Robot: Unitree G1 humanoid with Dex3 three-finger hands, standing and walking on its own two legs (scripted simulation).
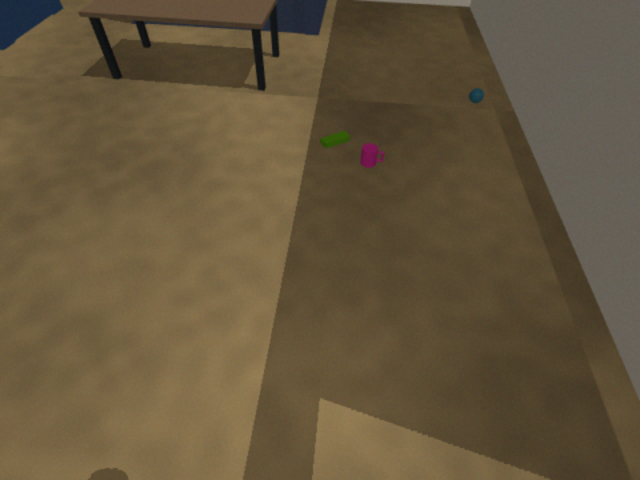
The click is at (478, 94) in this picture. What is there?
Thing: free ball
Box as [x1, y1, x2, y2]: [469, 88, 483, 102]
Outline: 478,88 473,89 469,94 469,98 473,102 478,102 481,100 483,96 483,92
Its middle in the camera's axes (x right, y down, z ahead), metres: +0.97 -0.92 +2.39
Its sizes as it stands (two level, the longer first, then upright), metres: 0.086 0.086 0.086
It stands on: the floor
